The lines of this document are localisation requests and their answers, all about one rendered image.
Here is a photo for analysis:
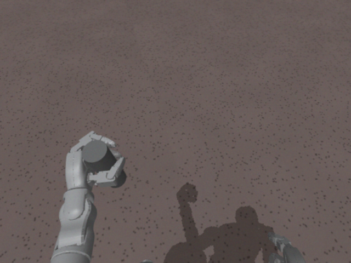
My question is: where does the right robot hand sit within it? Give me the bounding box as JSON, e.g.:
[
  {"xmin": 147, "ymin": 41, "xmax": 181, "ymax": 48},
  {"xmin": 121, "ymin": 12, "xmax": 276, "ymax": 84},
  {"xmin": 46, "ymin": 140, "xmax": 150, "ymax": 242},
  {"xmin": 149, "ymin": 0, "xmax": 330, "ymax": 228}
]
[{"xmin": 268, "ymin": 232, "xmax": 306, "ymax": 263}]

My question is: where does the left robot hand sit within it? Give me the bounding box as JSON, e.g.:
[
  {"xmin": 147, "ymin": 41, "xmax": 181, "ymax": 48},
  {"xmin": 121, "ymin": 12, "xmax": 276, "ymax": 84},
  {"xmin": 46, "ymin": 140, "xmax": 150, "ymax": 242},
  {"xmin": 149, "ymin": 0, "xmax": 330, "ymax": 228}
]
[{"xmin": 65, "ymin": 131, "xmax": 126, "ymax": 191}]

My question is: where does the can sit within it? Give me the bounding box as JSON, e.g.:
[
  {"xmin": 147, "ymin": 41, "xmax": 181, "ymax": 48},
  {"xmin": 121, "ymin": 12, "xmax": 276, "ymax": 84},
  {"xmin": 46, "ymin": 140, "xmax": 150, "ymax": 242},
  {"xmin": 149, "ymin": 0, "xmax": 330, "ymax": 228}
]
[{"xmin": 82, "ymin": 140, "xmax": 126, "ymax": 188}]

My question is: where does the left robot arm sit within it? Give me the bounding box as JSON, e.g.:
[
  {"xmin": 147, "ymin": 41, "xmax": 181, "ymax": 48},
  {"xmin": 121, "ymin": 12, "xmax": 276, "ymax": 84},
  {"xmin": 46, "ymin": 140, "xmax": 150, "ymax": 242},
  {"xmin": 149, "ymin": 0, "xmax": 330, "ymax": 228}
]
[{"xmin": 50, "ymin": 187, "xmax": 97, "ymax": 263}]

